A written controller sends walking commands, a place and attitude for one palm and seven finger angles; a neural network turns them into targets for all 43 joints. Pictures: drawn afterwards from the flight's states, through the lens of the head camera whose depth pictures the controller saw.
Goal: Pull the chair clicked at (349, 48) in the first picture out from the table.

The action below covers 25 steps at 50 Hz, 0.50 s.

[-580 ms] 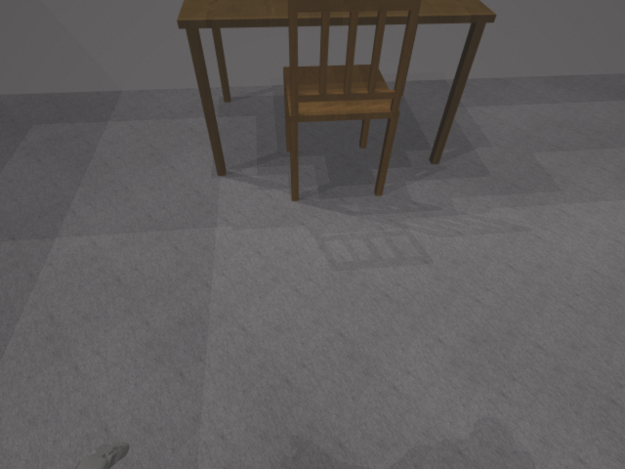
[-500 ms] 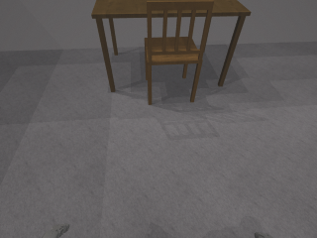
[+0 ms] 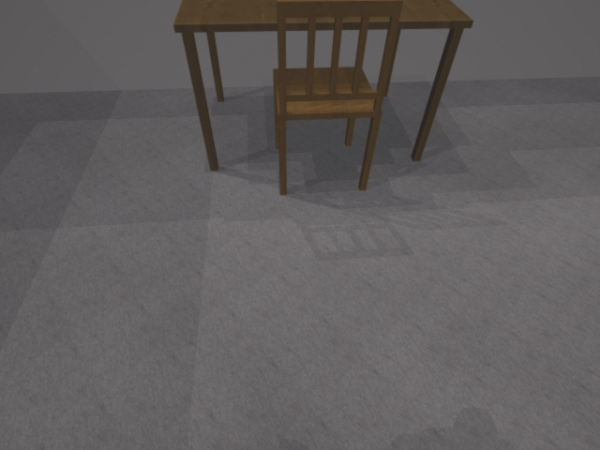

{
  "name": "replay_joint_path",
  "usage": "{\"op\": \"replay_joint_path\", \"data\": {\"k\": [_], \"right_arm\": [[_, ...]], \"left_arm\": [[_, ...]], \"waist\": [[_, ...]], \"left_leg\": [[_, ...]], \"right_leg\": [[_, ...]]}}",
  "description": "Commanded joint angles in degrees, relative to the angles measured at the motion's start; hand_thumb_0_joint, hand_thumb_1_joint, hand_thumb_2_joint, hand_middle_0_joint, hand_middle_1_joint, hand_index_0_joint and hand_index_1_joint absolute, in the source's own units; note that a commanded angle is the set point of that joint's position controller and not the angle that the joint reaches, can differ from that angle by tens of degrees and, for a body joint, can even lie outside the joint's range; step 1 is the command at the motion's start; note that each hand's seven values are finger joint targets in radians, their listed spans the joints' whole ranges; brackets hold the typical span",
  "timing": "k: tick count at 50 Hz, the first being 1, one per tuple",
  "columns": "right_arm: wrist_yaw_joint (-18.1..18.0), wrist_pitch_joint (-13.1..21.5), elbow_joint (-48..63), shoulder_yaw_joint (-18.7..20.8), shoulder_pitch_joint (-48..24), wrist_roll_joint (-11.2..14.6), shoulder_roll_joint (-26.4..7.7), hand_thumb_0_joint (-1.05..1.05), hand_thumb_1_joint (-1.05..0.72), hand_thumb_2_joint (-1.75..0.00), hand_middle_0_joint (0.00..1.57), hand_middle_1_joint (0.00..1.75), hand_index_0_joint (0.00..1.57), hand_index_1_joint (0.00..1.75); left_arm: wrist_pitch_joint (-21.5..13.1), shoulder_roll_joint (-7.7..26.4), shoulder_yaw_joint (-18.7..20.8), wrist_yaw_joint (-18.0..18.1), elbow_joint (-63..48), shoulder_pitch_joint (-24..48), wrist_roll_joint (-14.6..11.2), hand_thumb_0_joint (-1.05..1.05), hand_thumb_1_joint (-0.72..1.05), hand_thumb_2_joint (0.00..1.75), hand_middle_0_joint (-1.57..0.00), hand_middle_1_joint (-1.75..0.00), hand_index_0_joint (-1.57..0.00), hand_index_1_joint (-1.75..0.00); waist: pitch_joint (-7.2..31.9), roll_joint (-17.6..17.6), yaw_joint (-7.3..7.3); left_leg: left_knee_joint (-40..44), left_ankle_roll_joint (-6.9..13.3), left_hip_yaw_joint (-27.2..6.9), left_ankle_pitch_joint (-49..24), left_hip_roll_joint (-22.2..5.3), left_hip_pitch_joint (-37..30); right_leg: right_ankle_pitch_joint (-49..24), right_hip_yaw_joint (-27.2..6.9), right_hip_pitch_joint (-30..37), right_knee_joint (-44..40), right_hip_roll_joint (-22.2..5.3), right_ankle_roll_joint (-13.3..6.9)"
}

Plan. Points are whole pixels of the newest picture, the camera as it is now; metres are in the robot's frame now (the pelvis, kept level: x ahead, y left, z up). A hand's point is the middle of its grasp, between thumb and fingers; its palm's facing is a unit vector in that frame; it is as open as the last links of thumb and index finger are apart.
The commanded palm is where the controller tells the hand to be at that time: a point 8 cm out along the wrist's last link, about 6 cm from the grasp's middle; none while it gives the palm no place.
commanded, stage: stand and wait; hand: left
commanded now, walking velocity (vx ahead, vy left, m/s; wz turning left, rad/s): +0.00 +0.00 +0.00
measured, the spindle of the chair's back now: (335, 57) +1.42 -0.04 -0.10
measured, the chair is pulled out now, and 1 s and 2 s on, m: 0.00 0.00 0.00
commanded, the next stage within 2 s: look at it before walking up in 0.34 s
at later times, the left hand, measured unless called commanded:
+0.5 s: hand out of the picture +0.06 +0.24 -0.15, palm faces -0.03 -0.95 -0.32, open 7.4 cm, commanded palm none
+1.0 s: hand out of the picture +0.07 +0.24 -0.15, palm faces -0.03 -0.94 -0.33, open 7.4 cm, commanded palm none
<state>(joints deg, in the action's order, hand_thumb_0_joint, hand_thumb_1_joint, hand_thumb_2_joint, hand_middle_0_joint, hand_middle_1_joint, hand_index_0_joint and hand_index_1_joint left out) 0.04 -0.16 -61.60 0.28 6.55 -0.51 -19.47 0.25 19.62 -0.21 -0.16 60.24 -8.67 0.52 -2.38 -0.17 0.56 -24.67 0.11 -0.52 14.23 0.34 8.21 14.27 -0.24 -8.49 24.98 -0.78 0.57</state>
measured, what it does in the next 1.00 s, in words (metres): stands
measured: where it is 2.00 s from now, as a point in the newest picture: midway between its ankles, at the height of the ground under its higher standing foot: outside the picture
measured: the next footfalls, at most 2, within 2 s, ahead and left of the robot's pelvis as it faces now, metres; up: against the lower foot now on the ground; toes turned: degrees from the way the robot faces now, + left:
left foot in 1.88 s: +0.40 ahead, +0.03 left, +0.00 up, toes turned -16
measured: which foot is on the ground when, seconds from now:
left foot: down 0.00-1.00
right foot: down 0.00-1.00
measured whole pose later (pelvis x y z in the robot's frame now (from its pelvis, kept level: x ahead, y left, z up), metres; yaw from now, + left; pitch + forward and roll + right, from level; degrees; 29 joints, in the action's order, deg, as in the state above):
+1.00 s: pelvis -0.01 +0.00 +0.00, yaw +0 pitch -2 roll +0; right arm 0.3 0.3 -63.9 -0.1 6.1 -0.3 -19.0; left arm -0.5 19.5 -0.4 -0.3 62.1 -7.8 0.7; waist -2.3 -0.2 0.5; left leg -21.8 -0.4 -0.4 12.1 -0.2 7.9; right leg 12.0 -0.4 -8.2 21.9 -0.2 0.2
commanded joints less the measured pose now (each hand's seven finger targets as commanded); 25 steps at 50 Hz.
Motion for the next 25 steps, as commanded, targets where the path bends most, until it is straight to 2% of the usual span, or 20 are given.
{"op": "replay_joint_path", "data": {"k": [1,9,22,25], "right_arm": [[-0.8,1.9,3.8,2.0,-3.9,0.1,-11.9,0.00,-0.90,-0.90,0.20,0.30,0.20,0.30],[-0.6,1.8,2.3,1.8,-3.0,0.0,-11.9,0.00,-0.90,-0.90,0.20,0.30,0.20,0.30],[-0.6,1.9,1.4,1.8,-2.5,0.0,-11.6,0.00,-0.90,-0.90,0.20,0.30,0.20,0.30],[-0.6,2.0,1.3,1.7,-2.5,0.0,-11.5,0.00,-0.90,-0.90,0.20,0.30,0.20,0.30]], "left_arm": [[-1.4,11.8,2.3,0.8,-3.6,3.4,0.0,0.00,0.90,0.90,-0.20,-0.30,-0.20,-0.30],[-1.4,11.8,2.1,0.7,-2.4,3.5,0.0,0.00,0.90,0.90,-0.20,-0.30,-0.20,-0.30],[-1.6,11.6,2.1,0.7,-1.9,3.2,0.1,0.00,0.90,0.90,-0.20,-0.30,-0.20,-0.30],[-1.7,11.6,2.0,0.7,-1.8,3.0,0.1,0.00,0.90,0.90,-0.20,-0.30,-0.20,-0.30]], "waist": [[4.2,-0.4,-0.41],[2.9,-0.3,-0.43],[3.1,-0.8,-0.47],[3.6,-0.5,-0.44]], "left_leg": [[4.7,1.9,-5.3,-10.0,-6.5,0.2],[6.1,1.7,-5.6,-5.9,-6.4,1.1],[6.2,1.5,-5.5,-6.6,-6.7,0.8],[6.0,1.5,-5.4,-8.0,-6.8,0.3]], "right_leg": [[-8.8,-5.1,0.7,-4.8,-6.0,-2.3],[-3.3,-6.0,-0.6,-6.8,-6.0,-2.2],[-3.9,-6.2,-1.2,-7.1,-6.1,-2.2],[-5.9,-6.2,-0.7,-6.9,-6.1,-2.3]]}}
